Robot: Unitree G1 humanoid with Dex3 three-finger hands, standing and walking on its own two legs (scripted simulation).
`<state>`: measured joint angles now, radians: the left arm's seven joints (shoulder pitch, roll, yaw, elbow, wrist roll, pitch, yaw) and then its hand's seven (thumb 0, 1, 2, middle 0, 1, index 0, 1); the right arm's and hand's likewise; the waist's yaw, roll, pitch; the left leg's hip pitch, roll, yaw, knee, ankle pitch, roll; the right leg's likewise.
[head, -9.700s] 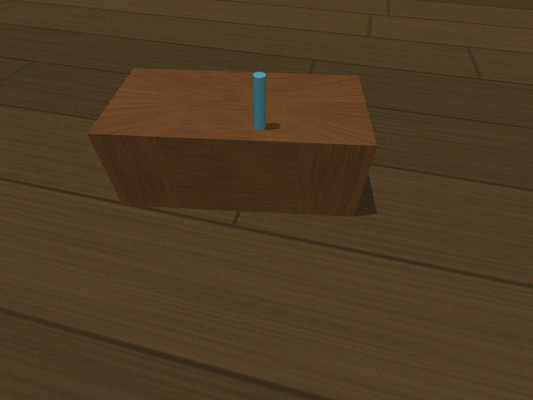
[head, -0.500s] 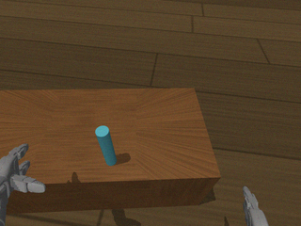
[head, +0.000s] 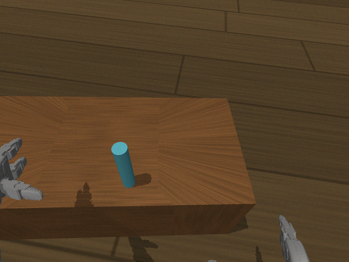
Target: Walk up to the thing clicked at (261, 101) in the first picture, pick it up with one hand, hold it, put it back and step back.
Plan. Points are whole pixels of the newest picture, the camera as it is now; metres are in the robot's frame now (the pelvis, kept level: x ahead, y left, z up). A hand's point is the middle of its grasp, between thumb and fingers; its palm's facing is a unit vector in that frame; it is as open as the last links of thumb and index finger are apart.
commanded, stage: go down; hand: left
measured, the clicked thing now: (124, 167) +0.45 +0.17 -0.17
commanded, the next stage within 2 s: approach in 0.68 s
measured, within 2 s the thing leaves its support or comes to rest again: neither
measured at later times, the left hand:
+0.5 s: hand (25, 158) +0.35 +0.35 +0.04, palm faces +0.18 -0.98 -0.09, open 17.5 cm
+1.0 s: hand (34, 149) +0.38 +0.34 +0.03, palm faces +0.17 -0.99 +0.00, open 17.5 cm
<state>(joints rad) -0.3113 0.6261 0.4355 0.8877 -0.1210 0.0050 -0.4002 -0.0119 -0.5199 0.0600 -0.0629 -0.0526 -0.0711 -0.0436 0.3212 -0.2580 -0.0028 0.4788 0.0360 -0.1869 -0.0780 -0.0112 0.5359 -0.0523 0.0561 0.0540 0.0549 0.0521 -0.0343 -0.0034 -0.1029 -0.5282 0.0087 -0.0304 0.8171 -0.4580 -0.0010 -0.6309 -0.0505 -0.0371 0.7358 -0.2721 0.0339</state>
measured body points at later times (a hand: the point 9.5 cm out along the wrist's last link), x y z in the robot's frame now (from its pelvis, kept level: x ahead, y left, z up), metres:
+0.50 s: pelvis -0.01 -0.01 +0.00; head +0.05 +0.01 +0.44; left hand +0.33 +0.40 +0.05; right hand +0.15 -0.27 -0.06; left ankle -0.03 +0.12 -0.71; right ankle +0.05 -0.15 -0.71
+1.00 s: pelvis +0.00 +0.00 -0.02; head +0.08 +0.03 +0.43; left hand +0.36 +0.40 +0.04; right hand +0.16 -0.26 -0.06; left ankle -0.03 +0.12 -0.71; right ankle +0.05 -0.15 -0.71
